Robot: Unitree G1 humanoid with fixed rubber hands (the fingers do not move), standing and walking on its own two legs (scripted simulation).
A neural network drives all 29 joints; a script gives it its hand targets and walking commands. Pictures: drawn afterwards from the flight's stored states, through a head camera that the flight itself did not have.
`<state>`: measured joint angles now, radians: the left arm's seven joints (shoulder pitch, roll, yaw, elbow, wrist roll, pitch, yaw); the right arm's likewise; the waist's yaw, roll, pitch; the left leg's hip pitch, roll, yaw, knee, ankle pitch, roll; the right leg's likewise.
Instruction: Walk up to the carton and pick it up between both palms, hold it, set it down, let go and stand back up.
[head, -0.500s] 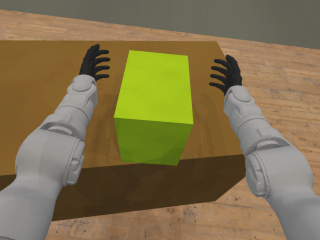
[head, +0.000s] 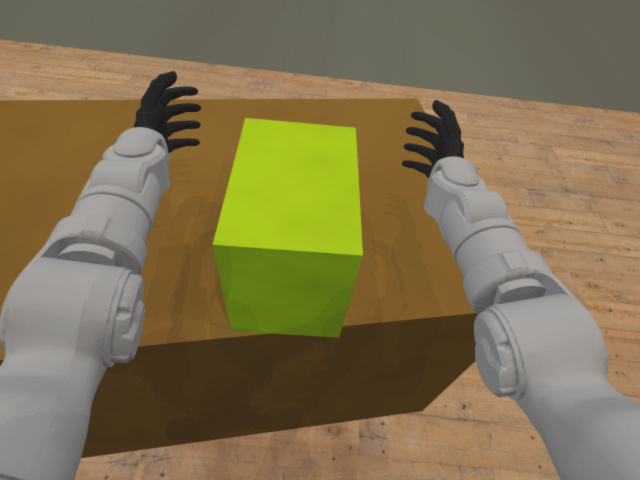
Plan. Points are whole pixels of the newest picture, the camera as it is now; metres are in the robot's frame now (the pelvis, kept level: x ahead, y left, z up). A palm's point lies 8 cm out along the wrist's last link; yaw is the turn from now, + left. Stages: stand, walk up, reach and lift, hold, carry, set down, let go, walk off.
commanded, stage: set down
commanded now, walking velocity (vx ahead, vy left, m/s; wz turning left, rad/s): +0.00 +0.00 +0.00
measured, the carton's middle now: (293, 230) +0.48 +0.01 +0.00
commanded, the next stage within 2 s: none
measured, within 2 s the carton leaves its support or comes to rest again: neither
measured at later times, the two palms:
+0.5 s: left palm (141, 218) +0.42 +0.19 +0.11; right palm (430, 237) +0.39 -0.16 +0.10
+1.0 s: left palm (129, 300) +0.34 +0.21 +0.05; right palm (436, 309) +0.32 -0.16 +0.05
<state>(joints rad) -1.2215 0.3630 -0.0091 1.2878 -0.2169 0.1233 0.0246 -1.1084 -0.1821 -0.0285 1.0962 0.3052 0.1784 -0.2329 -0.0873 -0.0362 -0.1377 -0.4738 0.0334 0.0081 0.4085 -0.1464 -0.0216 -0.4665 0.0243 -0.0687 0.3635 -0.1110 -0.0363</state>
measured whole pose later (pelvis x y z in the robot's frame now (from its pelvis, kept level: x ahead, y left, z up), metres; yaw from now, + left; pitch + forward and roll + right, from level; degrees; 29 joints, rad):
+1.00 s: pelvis +0.01 +0.02 +0.00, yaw -1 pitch -3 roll -1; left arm -0.28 0.19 0.05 0.42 -0.12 0.12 -0.01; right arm -0.21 -0.07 -0.04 0.43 0.17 -0.02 -0.18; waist 0.01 -0.03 0.07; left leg -0.13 0.02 0.04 0.40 -0.21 0.00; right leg -0.14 0.01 -0.04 0.36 -0.16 -0.01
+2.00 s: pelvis +0.05 +0.01 +0.01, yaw -2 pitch -5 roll +0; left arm 0.22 0.22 -0.02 0.38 -0.07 0.00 -0.02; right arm 0.24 -0.11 0.00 0.49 0.08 -0.18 -0.06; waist 0.03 -0.01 0.05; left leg -0.01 0.03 0.05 0.35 -0.25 0.00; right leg -0.03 0.02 -0.02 0.33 -0.21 -0.02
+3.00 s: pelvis +0.03 +0.01 +0.00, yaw -2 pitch -5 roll +0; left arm 0.18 0.20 0.01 0.51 0.01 0.14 0.01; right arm 0.17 -0.18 -0.03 0.73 -0.02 -0.20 0.03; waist 0.01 -0.02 0.09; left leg -0.05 0.03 0.05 0.40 -0.25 -0.01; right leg -0.08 0.03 -0.02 0.39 -0.22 -0.03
